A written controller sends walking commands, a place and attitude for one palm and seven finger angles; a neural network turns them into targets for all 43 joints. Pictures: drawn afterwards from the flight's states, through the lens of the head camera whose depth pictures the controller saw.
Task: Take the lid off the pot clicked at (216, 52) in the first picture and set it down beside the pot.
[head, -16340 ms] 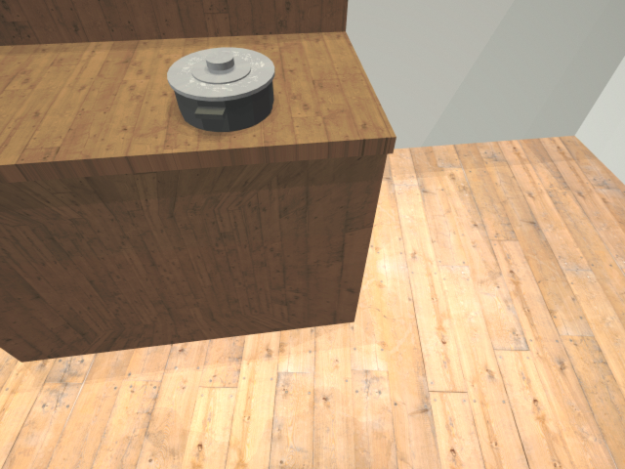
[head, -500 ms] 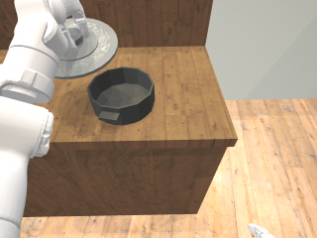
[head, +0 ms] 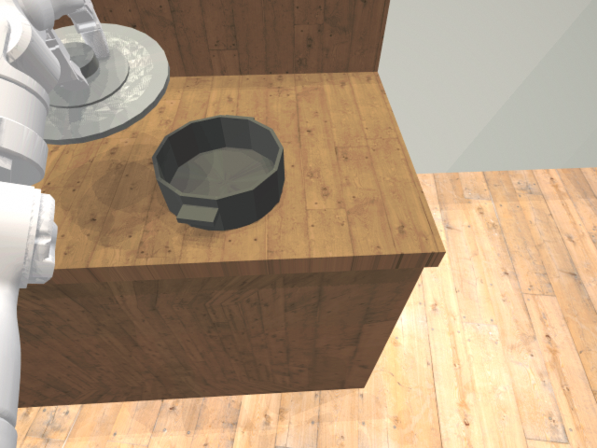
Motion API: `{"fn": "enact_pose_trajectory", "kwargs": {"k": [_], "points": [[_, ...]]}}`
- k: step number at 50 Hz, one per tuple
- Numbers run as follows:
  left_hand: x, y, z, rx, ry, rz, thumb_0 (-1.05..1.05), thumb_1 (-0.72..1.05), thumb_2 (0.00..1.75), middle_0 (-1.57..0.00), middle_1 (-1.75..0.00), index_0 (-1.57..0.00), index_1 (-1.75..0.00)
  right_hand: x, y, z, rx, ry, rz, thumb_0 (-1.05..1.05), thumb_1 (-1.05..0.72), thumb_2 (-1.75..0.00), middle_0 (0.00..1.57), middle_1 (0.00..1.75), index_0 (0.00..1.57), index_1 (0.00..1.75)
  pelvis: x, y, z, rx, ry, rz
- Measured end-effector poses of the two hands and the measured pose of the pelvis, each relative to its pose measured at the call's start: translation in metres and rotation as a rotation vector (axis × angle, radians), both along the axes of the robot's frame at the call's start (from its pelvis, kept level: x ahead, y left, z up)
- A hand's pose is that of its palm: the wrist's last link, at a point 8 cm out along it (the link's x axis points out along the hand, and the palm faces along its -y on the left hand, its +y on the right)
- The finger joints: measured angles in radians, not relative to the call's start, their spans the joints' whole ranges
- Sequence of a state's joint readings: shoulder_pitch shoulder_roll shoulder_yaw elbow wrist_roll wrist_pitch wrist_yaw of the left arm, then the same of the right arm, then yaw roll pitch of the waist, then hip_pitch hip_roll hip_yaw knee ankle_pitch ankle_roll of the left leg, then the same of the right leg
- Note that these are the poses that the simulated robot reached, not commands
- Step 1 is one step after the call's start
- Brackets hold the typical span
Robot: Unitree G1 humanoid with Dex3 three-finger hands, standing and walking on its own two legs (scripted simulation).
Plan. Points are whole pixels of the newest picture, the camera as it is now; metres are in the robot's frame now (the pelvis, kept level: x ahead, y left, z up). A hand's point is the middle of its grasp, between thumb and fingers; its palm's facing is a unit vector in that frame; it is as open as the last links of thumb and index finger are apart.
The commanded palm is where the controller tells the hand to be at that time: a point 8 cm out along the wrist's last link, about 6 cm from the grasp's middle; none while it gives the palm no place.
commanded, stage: move the lid sideways beside the pot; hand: left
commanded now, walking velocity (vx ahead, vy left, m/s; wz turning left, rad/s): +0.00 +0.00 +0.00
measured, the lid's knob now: (72, 61) +0.51 +0.25 +0.27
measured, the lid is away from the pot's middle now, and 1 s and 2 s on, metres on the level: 0.14 0.24 0.22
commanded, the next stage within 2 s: lower the lid onto the table in 1.00 s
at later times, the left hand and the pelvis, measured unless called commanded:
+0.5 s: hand (11, 69) +0.45 +0.29 +0.28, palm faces -0.22 -0.16 -0.96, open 8.1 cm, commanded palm +0.46 +0.30 +0.36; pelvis +0.00 +0.00 +0.00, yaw +0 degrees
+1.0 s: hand out of the picture +0.46 +0.33 +0.28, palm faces -0.24 -0.15 -0.96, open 8.1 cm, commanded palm +0.47 +0.33 +0.36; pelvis +0.01 +0.00 +0.00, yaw +0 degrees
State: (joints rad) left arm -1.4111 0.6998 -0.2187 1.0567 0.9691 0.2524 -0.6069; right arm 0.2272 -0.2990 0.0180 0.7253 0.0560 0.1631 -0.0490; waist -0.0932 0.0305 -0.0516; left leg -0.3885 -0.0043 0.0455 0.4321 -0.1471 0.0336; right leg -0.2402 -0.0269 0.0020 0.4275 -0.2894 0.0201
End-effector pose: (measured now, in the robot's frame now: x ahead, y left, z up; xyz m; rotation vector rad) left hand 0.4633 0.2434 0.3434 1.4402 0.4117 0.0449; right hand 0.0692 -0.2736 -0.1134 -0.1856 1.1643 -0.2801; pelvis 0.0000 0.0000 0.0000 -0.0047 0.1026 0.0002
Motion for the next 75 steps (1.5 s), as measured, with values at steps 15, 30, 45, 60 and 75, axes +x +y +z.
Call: {"fn": "enact_pose_trajectory", "kwargs": {"k": [15,30,45,60,75], "points": [[-0.006,0.028,-0.002,0.013,0.000,0.054,0.01,0.27,0.75,-0.50,-0.95,-0.53,-0.99,0.000,-0.006,0.003,-0.011,0.009,-0.013,0.00,-0.90,-0.90,0.20,0.30,0.20,0.30,0.001,-0.001,0.000,-0.006,0.000,-0.001],[-0.019,0.056,-0.002,0.019,0.026,0.117,0.01,0.27,0.75,-0.50,-0.95,-0.53,-0.99,0.022,-0.003,0.005,-0.010,-0.021,0.028,0.00,-0.90,-0.90,0.20,0.30,0.20,0.30,0.001,-0.004,0.000,-0.008,-0.007,0.008],[-0.017,0.083,-0.008,0.022,0.043,0.157,0.01,0.27,0.75,-0.50,-0.95,-0.53,-0.99,0.011,-0.009,0.002,-0.028,0.040,0.009,0.00,-0.90,-0.90,0.20,0.30,0.20,0.30,0.006,-0.004,0.001,-0.010,0.003,0.007],[-0.006,0.077,-0.008,-0.024,0.038,0.161,0.02,0.27,0.75,-0.49,-0.95,-0.52,-0.99,0.011,-0.008,0.000,-0.009,0.046,0.002,0.00,-0.90,-0.90,0.20,0.30,0.20,0.30,0.011,-0.003,0.000,-0.010,0.013,0.003],[-0.004,0.087,-0.033,-0.055,0.107,0.222,0.01,0.28,0.75,-0.49,-0.95,-0.52,-0.99,0.001,-0.011,0.001,-0.024,0.053,-0.014,0.00,-0.90,-0.90,0.20,0.30,0.20,0.30,0.013,-0.004,0.000,-0.010,0.014,-0.004]]}}
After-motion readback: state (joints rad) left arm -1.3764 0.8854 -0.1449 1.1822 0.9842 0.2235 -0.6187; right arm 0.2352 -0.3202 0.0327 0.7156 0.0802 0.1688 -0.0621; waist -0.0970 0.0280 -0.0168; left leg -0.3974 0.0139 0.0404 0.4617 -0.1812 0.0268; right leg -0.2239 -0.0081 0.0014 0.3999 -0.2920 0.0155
